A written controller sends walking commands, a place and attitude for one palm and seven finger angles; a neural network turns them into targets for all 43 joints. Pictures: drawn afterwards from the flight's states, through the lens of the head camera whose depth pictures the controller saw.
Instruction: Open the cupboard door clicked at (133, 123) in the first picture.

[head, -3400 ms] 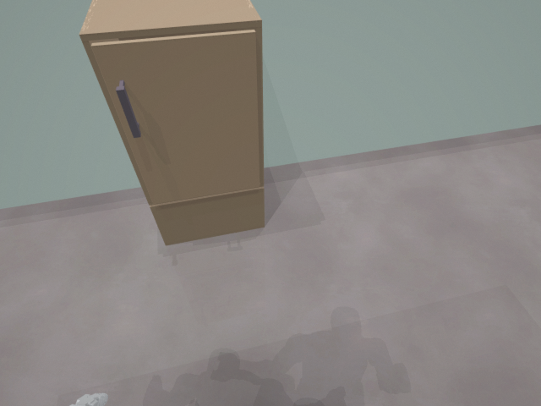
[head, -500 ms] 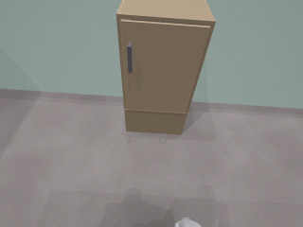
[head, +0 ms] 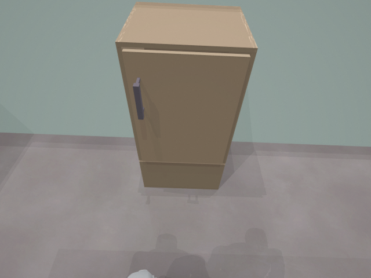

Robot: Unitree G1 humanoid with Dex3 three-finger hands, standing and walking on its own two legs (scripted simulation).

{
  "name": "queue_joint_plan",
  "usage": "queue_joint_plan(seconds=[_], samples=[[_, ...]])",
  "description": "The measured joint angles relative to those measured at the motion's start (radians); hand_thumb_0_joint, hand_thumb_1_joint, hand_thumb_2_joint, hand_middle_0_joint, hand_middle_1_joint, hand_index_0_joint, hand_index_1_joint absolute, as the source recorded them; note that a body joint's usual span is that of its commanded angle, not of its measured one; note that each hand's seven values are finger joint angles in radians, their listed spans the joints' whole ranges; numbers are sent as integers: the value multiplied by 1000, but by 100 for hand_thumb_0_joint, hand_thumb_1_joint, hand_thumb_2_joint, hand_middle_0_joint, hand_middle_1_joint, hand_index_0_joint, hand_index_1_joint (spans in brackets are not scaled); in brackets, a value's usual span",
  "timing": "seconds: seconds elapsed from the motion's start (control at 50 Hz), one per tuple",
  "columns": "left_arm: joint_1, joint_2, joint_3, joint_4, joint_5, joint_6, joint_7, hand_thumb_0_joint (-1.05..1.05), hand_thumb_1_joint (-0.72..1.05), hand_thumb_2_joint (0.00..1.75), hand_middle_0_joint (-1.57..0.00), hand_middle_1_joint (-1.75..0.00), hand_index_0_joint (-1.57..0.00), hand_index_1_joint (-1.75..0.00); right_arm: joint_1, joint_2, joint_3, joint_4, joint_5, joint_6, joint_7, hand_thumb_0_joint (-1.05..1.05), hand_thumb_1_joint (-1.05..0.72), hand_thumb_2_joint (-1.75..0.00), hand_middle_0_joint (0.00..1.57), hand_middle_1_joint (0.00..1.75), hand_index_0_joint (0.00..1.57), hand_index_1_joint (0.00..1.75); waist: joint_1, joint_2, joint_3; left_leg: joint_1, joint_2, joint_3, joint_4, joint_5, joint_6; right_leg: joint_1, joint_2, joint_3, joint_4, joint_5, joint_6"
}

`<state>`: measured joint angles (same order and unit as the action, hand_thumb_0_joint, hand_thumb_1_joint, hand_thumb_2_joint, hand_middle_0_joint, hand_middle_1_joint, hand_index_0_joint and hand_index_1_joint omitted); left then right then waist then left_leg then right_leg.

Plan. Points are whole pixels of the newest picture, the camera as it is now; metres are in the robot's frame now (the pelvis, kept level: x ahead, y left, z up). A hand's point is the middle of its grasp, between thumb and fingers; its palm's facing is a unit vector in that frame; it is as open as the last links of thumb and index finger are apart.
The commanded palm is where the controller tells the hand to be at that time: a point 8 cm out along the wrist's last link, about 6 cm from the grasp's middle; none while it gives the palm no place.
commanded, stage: take the last steps up to it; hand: left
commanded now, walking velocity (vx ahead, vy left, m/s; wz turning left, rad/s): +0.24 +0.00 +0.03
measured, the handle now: (139, 99) +0.71 +0.21 -0.05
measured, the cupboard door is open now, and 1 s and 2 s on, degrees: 0 0 0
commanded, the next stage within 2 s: come to a stop and stand still in 0.18 s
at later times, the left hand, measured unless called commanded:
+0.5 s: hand (113, 259) +0.20 +0.20 -0.18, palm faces +0.01 -0.97 -0.23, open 7.3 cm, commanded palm none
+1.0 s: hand (93, 274) +0.17 +0.24 -0.18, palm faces +0.09 -0.98 -0.20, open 7.4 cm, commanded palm none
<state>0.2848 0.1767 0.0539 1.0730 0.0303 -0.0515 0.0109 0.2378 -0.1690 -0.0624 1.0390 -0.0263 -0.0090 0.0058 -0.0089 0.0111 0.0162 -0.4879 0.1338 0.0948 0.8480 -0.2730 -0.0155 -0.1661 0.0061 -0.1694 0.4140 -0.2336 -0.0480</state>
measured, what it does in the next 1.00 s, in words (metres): walks ahead: left foot, then right foot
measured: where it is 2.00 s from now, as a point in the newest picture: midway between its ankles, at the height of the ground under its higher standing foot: outside the picture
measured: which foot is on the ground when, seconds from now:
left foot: up 0.00-0.08, down 0.10-0.52, up 0.54-0.82, down 0.84-1.00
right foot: down 0.00-0.12, up 0.14-0.48, down 0.50-0.84, up 0.86-1.00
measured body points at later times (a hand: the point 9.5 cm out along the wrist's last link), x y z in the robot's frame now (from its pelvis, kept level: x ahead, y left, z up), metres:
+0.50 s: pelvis +0.16 +0.01 -0.01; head +0.18 +0.01 +0.44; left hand +0.20 +0.25 -0.16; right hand +0.11 -0.19 -0.17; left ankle +0.10 +0.12 -0.74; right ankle +0.22 -0.11 -0.74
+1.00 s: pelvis +0.12 +0.05 +0.00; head +0.13 +0.07 +0.45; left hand +0.16 +0.29 -0.17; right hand +0.18 -0.19 -0.14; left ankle +0.12 +0.15 -0.74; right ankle +0.12 -0.09 -0.69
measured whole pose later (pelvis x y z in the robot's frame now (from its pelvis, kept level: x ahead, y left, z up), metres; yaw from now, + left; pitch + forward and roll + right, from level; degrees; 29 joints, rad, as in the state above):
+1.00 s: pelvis +0.12 +0.05 +0.00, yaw +1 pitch -1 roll +0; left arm 0.21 0.21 0.07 1.00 0.03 0.06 0.02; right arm 0.21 -0.15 -0.02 1.00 -0.02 0.02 -0.03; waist 0.02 -0.06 0.04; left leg -0.23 0.00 0.07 0.51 -0.27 0.03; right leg -0.43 -0.02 0.01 0.93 -0.40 0.02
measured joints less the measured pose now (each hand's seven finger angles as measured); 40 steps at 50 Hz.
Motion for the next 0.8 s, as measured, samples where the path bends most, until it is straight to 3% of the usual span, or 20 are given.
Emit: queue_joint_plan(seconds=[0.1, 0.14, 0.18, 0.22, 0.26, 0.36, 0.48, 0.5, 0.56, 0.62, 0.66, 0.74, 0.8], samples=[[71, 0, 0, 28, -2, 9, -7, 0, 92, 90, -20, -30, -20, -30, -29, -15, 9, -17, 4, -24, 7, 1, -93, -90, 20, 30, 20, 30, 35, -20, -2, 130, -31, 32, -243, 18, 9, 41, -13, 1, 55, -88, 36], [88, 3, 1, 40, -6, 23, -10, 0, 92, 90, -20, -30, -20, -30, -37, -8, 15, -21, 0, -42, 0, 1, -92, -90, 20, 30, 20, 30, 38, -48, 7, 152, -54, 54, -243, 35, 51, -1, -40, 25, 201, -179, 34], [87, 1, -1, 53, -3, 39, -10, 1, 91, 90, -20, -30, -20, -30, -35, 3, 25, -26, -2, -52, -10, 0, -92, -90, 20, 30, 20, 30, 36, -60, 16, 178, -65, 72, -242, -1, 66, -94, -44, 66, 442, -241, 26], [74, 0, 0, 59, -1, 43, -15, 1, 91, 90, -19, -30, -20, -30, -19, 17, 34, -20, 1, -57, -19, 0, -92, -90, 20, 30, 20, 30, 30, -64, 21, 222, -78, 82, -294, -2, 63, -181, -54, 83, 607, -206, 28], [53, -3, -1, 53, 0, 41, -17, 1, 91, 90, -19, -30, -20, -30, 3, 26, 33, -2, 6, -61, -35, 0, -93, -90, 20, 30, 20, 30, 28, -66, 25, 270, -92, 90, -361, 16, 63, -244, -73, 91, 659, -153, 42], [-15, -12, -6, 23, -4, 45, -5, 1, 91, 90, -19, -30, -20, -30, 63, 39, 45, 52, 9, -52, -42, 0, -93, -90, 20, 30, 20, 30, 16, -52, 36, 358, -106, 88, -460, 26, 59, -298, -100, 99, 520, -71, 67], [-80, 10, -9, -4, -6, 56, 16, 2, 93, 90, -19, -30, -20, -30, 91, 78, 44, 102, 12, -7, -45, 0, -92, -90, 20, 30, 20, 30, -5, -47, 68, 391, -101, 80, -388, -54, 22, -187, -92, 89, 176, 70, 66], [-83, 13, -8, -10, -5, 53, 17, 1, 93, 90, -19, -30, -20, -30, 94, 80, 40, 104, 14, 1, -44, 0, -91, -90, 20, 30, 20, 30, -5, -47, 70, 383, -100, 82, -352, -80, 14, -171, -93, 88, 151, 114, 59], [-113, -3, -8, -26, -2, 45, 21, 1, 92, 90, -19, -30, -20, -30, 70, 64, 19, 90, 24, 28, -39, 0, -91, -90, 20, 30, 20, 30, -23, -2, 87, 295, -84, 35, -158, -188, 0, -182, -81, 64, 196, 8, 37], [-149, -22, -7, -53, -2, 48, 30, 1, 92, 90, -20, -30, -20, -30, 27, 40, 4, 67, 28, 50, -41, 0, -91, -90, 20, 30, 20, 30, -15, 10, 107, 170, -119, -32, 126, -293, -4, -185, -91, 53, 193, 3, 33], [-164, -31, -6, -70, 1, 57, 35, 1, 91, 90, -20, -30, -20, -30, -3, 21, -3, 48, 26, 59, -39, 0, -91, -90, 20, 30, 20, 30, -7, 12, 111, 118, -129, -52, 210, -294, -11, -183, -97, 49, 178, 19, 34], [-173, -30, -3, -96, 8, 74, 34, 1, 91, 90, -20, -30, -20, -30, -58, -7, -9, -2, 21, 63, -31, 0, -91, -90, 20, 30, 20, 30, 6, -6, 97, 102, -121, -57, 140, -252, -19, -195, -109, 53, 159, 47, 45], [-164, -15, 2, -105, 8, 84, 28, 1, 90, 90, -20, -30, -21, -30, -76, -17, -5, -38, 18, 45, -26, 0, -91, -90, 20, 30, 20, 30, 10, -28, 77, 163, -110, -45, -51, -163, -15, -214, -114, 61, 168, 59, 60]])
